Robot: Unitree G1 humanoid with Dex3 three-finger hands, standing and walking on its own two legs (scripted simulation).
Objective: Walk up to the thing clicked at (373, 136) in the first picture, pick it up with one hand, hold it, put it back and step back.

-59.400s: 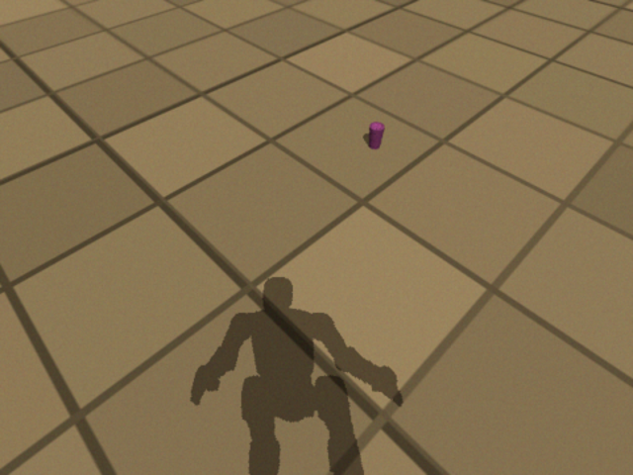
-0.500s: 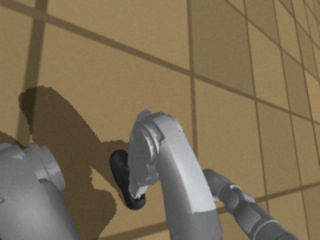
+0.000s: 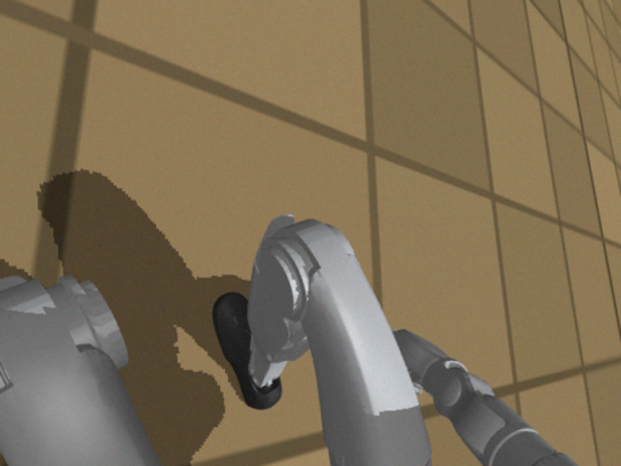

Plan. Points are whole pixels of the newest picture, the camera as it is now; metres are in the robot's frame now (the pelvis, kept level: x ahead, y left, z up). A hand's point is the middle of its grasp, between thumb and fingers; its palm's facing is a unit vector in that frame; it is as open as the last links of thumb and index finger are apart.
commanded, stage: open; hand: left
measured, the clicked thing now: out of the picture +0.45 +0.38 -0.23
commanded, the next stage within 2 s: withdraw in 0.26 s
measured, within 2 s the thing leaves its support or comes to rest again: rests again in 0.50 s
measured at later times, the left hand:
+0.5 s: hand out of the picture +0.45 +0.38 -0.16, palm faces +0.64 -0.77 +0.00, open 15.4 cm
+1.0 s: hand out of the picture +0.38 +0.46 -0.11, palm faces +0.59 -0.79 -0.17, open 17.3 cm
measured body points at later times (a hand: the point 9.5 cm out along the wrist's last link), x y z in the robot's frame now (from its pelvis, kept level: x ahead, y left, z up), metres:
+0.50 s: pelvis +0.00 +0.00 +0.00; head +0.24 +0.20 +0.32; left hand +0.41 +0.42 -0.16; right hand +0.16 -0.25 -0.03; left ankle +0.08 +0.12 -0.26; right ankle +0.15 -0.13 -0.26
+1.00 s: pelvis +0.00 +0.00 +0.01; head +0.20 +0.18 +0.37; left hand +0.34 +0.50 -0.10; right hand +0.18 -0.25 -0.04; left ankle +0.08 +0.12 -0.26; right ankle +0.15 -0.13 -0.26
